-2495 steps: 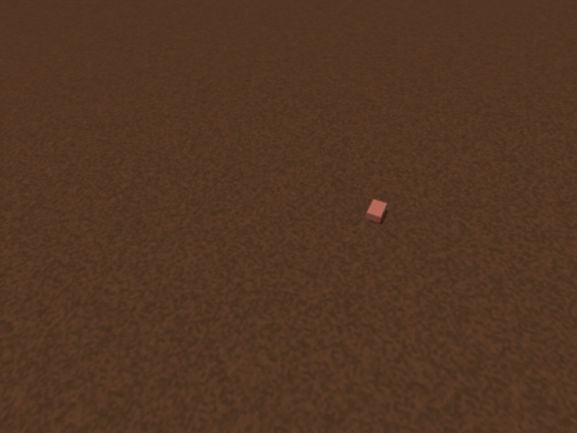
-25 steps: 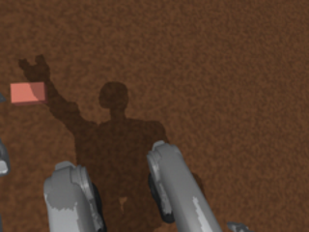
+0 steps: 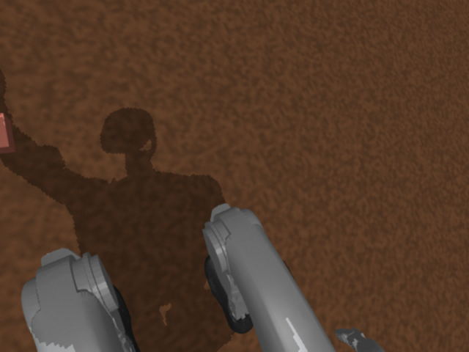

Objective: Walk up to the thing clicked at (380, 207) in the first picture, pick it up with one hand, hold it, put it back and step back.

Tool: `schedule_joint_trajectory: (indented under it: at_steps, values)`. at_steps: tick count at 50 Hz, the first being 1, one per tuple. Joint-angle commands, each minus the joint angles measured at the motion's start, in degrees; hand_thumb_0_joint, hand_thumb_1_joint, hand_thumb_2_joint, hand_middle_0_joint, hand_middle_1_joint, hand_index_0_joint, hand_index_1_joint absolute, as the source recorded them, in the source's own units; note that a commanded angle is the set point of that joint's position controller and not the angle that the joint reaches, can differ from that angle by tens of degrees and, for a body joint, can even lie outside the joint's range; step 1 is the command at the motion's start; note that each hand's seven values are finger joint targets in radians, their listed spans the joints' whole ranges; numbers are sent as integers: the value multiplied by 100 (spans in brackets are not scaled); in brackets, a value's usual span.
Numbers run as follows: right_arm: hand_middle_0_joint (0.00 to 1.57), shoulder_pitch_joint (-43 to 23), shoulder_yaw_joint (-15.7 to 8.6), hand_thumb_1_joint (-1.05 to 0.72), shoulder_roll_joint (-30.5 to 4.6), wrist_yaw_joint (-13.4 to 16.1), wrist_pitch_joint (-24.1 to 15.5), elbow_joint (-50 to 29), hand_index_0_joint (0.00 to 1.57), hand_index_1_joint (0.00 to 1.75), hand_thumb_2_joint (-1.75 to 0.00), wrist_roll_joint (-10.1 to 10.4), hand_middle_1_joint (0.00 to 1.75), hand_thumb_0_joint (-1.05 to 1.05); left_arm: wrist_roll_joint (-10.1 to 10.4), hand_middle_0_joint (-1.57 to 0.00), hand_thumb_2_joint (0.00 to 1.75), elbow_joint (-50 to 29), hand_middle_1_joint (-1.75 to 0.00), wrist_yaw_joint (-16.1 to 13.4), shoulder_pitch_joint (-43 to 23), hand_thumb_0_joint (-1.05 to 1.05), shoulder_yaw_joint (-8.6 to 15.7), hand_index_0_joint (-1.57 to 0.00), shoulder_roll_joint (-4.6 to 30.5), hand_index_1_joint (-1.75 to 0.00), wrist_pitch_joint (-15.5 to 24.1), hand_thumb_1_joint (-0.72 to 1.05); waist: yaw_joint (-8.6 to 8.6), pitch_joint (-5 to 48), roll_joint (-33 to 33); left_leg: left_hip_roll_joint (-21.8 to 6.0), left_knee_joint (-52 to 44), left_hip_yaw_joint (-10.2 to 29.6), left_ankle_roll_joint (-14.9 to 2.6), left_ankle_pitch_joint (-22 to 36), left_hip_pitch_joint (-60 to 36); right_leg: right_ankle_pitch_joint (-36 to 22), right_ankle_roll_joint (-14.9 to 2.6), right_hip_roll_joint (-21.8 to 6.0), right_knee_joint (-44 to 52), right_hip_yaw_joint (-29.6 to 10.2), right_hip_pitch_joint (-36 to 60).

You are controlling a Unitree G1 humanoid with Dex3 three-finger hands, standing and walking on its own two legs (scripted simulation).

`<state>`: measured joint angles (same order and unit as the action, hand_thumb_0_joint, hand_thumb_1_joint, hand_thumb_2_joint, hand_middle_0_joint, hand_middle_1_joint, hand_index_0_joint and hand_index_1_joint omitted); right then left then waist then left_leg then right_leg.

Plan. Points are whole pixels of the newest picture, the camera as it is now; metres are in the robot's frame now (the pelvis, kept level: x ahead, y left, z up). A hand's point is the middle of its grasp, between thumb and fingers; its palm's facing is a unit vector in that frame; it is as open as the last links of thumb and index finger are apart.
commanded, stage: withdraw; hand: left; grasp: from above
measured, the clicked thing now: out of the picture +0.55 +0.35 -0.36
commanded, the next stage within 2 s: approach in 0.92 s
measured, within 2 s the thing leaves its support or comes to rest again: neither
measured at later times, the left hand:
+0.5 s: hand out of the picture +0.50 +0.36 -0.05, palm faces -0.37 -0.08 -0.92, open 13.5 cm
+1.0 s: hand out of the picture +0.51 +0.35 -0.19, palm faces -0.42 -0.11 -0.90, open 13.8 cm
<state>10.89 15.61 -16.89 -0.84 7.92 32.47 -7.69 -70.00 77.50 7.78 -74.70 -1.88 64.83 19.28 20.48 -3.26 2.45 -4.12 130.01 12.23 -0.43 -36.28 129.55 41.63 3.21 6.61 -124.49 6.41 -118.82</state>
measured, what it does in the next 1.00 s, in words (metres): stands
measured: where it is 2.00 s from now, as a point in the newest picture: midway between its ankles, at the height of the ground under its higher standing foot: (181, 324)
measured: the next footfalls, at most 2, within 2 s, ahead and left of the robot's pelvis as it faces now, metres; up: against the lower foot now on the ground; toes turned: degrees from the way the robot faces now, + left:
none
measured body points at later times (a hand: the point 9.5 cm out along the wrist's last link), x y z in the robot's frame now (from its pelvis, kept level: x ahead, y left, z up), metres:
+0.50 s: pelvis -0.01 -0.01 +0.02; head +0.22 +0.09 +0.40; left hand +0.52 +0.36 +0.00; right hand +0.10 -0.25 -0.09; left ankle +0.08 +0.13 -0.34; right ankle +0.10 -0.13 -0.34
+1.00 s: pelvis -0.01 -0.01 -0.04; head +0.26 +0.09 +0.30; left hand +0.53 +0.35 -0.14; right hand -0.01 -0.27 -0.11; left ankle +0.08 +0.13 -0.34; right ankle +0.10 -0.13 -0.34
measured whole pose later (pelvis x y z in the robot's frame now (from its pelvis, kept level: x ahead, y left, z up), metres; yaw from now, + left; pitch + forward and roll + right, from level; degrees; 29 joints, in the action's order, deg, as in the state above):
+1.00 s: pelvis -0.01 -0.01 -0.04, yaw +1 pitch +32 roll -11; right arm 11.9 15.4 -16.2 -4.3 7.0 34.6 -8.2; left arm -72.4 82.2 -11.0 -69.8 5.0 60.4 11.5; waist 20.6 -5.7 4.1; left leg -3.6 134.7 12.4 0.6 -33.4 134.9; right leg 39.6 3.8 6.7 -130.9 6.1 -125.3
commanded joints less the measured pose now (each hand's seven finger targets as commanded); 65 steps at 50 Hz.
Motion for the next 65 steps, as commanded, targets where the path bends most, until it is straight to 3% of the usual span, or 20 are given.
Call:
schedule_joint_trajectory:
  at_steps: [1,5,10,14,17,20,21,22,25,30,35,36,37,38,43,49,54,57,63,65]
  values:
    - [20,845,-340,-93,-1505,96,135,4,20,30,-91,-127,30,0,50,-22,85,-1200,-89,-655,-1242,0,965,-23,2014,-88,511,-42,-327,4295,-3234,-66,-885,-371,28,1978,-4152,-2009,-481,141,774,476,1242]
    - [20,808,-576,-92,-1533,-82,160,15,20,30,-90,-238,30,0,-223,-22,86,-1525,-88,-1593,-1102,0,1259,-22,1719,-88,424,-43,-360,4358,-3598,-64,-895,-400,8,1731,-4319,-1834,-473,135,606,581,821]
    - [20,893,-1087,-92,-1432,-292,-7,-54,20,30,-90,-81,30,0,99,-15,92,-2584,-93,-2255,-1069,0,1116,-15,991,-93,-524,-49,-491,5188,-3713,-54,-1209,-492,-15,1217,-4606,-1667,-469,36,851,470,823]
    - [20,1061,-1386,-92,-1360,-302,-98,109,20,30,-91,112,30,0,466,-13,95,-2969,-96,-2096,-1395,0,796,-13,363,-96,-1285,-50,-499,5650,-3520,-45,-1477,-519,-46,923,-4820,-1487,-480,6,1192,326,965]
    - [20,1174,-1396,-92,-1262,-261,-97,282,20,30,-91,220,30,0,460,-19,90,-2779,-91,-1759,-1359,0,464,-19,37,-91,-1639,-45,-468,5447,-3111,-12,-1542,-562,-102,830,-4615,-1398,-505,45,1431,252,1150]
    - [20,1230,-1308,-92,-1147,-218,-88,419,20,30,-90,272,30,0,586,-22,87,-2571,-88,-1378,-1452,0,256,-22,-127,-87,-1676,-40,-304,4469,-2292,30,-1629,-619,-186,413,-3692,-1222,-497,59,1762,186,1380]
    - [20,1123,-1228,-92,-1113,-203,-86,383,20,30,-91,310,30,0,568,-23,87,-1875,-87,-1229,-1132,0,115,-23,-292,-87,-1699,-40,-267,4084,-2068,54,-1704,-616,-197,151,-3361,-994,-507,53,1814,169,1368]
    - [20,1126,-1205,-92,-1110,-177,-86,376,20,30,-90,305,30,0,584,-23,86,-2055,-86,-1092,-1282,0,99,-23,-242,-87,-1614,-38,-252,3983,-1864,42,-1701,-596,-220,199,-3295,-1078,-497,70,1857,176,1439]
    - [20,1056,-1004,-91,-1096,-114,-78,267,20,30,-90,322,30,0,548,-20,88,-1074,-91,-722,-1040,0,-109,-20,-407,-90,-1429,-41,-128,3458,-1464,49,-1739,-538,-236,275,-2956,-1172,-496,72,1804,221,1529]
    - [20,940,-747,-91,-1108,-33,-51,-21,20,30,-90,268,30,0,334,-22,87,-377,-88,-560,-1345,0,-252,-22,-192,-88,-1074,-40,-119,3181,-1431,67,-1845,-514,-218,200,-2878,-1040,-508,58,1801,251,1457]
    - [20,1037,-587,-91,-1219,-23,-5,-141,20,30,-90,121,30,0,139,-20,87,-211,-90,-887,-1558,0,-210,-21,136,-90,-798,-41,-73,3658,-1859,34,-1475,-496,-178,1108,-3314,-1677,-470,90,1437,321,1425]
    - [20,1113,-591,-91,-1280,-26,28,-74,20,30,-90,95,30,0,95,-19,89,-165,-91,-1032,-1479,0,103,-20,524,-91,-766,-43,-117,3711,-2039,36,-1424,-515,-158,1185,-3337,-1718,-470,80,1346,323,1429]
    - [20,1058,-538,-91,-1255,-46,32,-158,20,30,-90,59,30,0,64,-19,89,-290,-92,-1127,-1666,0,-74,-19,334,-91,-725,-44,-73,3783,-2119,16,-1328,-499,-151,1209,-3367,-1724,-469,105,1260,346,1353]
    - [20,1133,-541,-92,-1328,-57,53,-43,20,30,-90,21,30,0,-17,-19,90,-294,-92,-1287,-1589,0,235,-19,704,-92,-708,-45,-94,3864,-2303,19,-1241,-526,-155,1300,-3380,-1806,-449,101,1192,349,1398]
    - [20,1121,-531,-92,-1475,-180,-20,1,20,30,-90,-82,30,0,-99,-15,93,-638,-96,-1920,-1713,0,767,-15,1193,-95,-678,-51,-118,4350,-2901,8,-949,-524,-105,1381,-3613,-1840,-437,80,803,459,1214]
    - [20,1078,-570,-92,-1587,-268,-191,129,20,30,-90,-111,30,0,-105,-8,98,-972,-103,-2297,-1985,0,1013,-8,1685,-102,-946,-58,-141,4787,-3331,-3,-687,-570,-78,951,-3494,-1539,-448,60,613,469,1182]
    - [20,1077,-600,-93,-1593,-253,-236,291,20,30,-91,-99,30,0,36,-6,100,-1080,-102,-1992,-1900,0,871,-6,1600,-103,-1138,-61,-102,4704,-3245,-14,-516,-575,-114,758,-3366,-1407,-441,55,633,494,1014]
    - [20,1141,-560,-93,-1551,-243,-203,410,20,30,-91,-129,30,0,53,-7,100,-667,-102,-1602,-1575,0,440,-6,1020,-103,-1079,-61,186,3978,-2639,-22,-374,-488,-126,712,-2795,-1396,-443,102,649,573,955]
    - [20,929,-277,-93,-1663,-87,-117,160,20,30,-90,-204,30,0,241,-8,93,-114,-108,-677,-1088,0,-271,-10,523,-105,-354,-53,453,3188,-1750,-8,-259,-335,-140,832,-2374,-1504,-416,134,713,716,1208]
    - [20,757,-138,-93,-1669,-32,-90,132,20,30,-90,-242,30,0,335,-8,90,-186,-110,-624,-1070,0,-428,-12,561,-106,17,-51,357,3118,-1836,-19,-205,-282,-115,948,-2463,-1579,-404,171,657,721,1286]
